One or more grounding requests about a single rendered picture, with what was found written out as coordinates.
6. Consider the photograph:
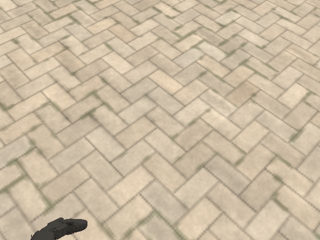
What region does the left robot hand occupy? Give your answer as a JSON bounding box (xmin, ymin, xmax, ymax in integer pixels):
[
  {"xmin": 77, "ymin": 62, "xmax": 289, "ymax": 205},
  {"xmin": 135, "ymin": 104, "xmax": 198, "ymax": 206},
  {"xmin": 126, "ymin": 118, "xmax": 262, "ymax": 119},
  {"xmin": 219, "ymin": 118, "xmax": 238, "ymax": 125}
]
[{"xmin": 30, "ymin": 217, "xmax": 88, "ymax": 240}]

